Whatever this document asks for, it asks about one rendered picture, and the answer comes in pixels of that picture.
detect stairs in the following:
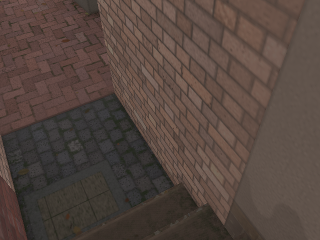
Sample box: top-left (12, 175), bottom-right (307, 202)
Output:
top-left (76, 184), bottom-right (251, 240)

